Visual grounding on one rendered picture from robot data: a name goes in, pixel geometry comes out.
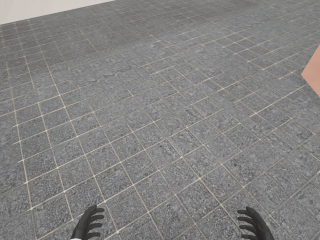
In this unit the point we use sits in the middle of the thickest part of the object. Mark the robot right hand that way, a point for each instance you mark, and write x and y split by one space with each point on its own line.
260 228

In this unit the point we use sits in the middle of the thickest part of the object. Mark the pedestal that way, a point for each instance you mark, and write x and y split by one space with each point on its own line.
311 73

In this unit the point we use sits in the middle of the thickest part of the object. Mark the robot left hand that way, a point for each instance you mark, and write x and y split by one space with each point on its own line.
83 226

